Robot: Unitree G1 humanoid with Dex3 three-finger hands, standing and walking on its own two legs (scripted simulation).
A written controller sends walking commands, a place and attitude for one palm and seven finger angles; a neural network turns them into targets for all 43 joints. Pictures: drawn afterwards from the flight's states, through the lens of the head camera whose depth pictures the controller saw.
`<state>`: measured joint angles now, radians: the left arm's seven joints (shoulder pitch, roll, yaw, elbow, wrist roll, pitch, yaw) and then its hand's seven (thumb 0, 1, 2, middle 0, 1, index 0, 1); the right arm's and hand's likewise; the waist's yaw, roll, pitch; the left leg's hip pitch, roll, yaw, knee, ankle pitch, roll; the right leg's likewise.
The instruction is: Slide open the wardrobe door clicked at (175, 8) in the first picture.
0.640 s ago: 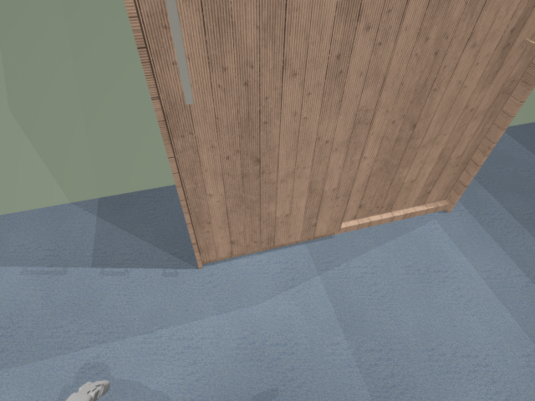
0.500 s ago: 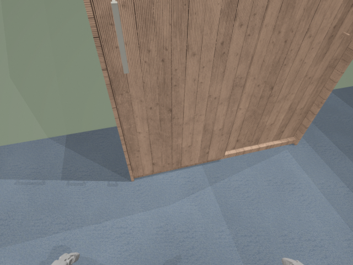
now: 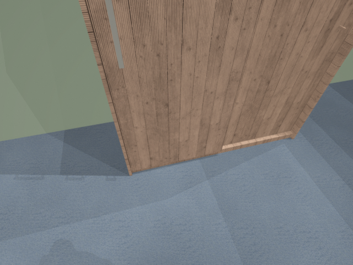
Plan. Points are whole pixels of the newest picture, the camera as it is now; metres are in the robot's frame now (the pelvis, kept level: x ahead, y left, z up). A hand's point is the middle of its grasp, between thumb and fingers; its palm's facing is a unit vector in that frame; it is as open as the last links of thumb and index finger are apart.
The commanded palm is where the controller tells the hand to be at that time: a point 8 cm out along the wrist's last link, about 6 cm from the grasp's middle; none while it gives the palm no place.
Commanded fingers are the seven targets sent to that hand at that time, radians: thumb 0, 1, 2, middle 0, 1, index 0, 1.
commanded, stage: stand and wait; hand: left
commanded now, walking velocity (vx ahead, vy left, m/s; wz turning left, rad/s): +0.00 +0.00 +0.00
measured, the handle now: (114, 33) +0.77 +0.26 +0.17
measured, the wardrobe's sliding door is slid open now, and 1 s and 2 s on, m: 0.00 0.00 0.00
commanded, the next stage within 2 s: look at it before walking up in 0.18 s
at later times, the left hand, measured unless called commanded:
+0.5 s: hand out of the picture +0.08 +0.24 -0.15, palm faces -0.04 -0.94 -0.33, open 7.4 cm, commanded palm none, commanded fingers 0.00 0.90 0.90 -0.20 -0.30 -0.20 -0.30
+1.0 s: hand out of the picture +0.08 +0.25 -0.15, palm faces -0.02 -0.94 -0.34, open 7.4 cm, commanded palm none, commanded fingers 0.00 0.90 0.90 -0.20 -0.30 -0.20 -0.30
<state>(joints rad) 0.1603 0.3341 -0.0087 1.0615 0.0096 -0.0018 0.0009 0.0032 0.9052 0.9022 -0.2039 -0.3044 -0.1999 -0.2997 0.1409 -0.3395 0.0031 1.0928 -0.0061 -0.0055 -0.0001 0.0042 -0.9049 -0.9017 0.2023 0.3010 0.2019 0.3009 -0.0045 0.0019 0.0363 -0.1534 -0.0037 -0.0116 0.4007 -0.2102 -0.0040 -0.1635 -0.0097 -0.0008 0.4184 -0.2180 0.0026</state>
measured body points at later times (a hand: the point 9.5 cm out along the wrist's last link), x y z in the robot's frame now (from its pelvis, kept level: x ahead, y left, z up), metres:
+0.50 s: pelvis +0.00 +0.00 +0.00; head +0.00 +0.00 +0.45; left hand +0.08 +0.29 -0.13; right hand +0.07 -0.30 -0.13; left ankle +0.01 +0.12 -0.74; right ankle +0.01 -0.12 -0.74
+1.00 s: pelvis +0.00 +0.00 +0.00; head +0.01 +0.00 +0.45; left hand +0.08 +0.29 -0.13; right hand +0.09 -0.30 -0.13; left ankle +0.01 +0.12 -0.74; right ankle +0.01 -0.12 -0.74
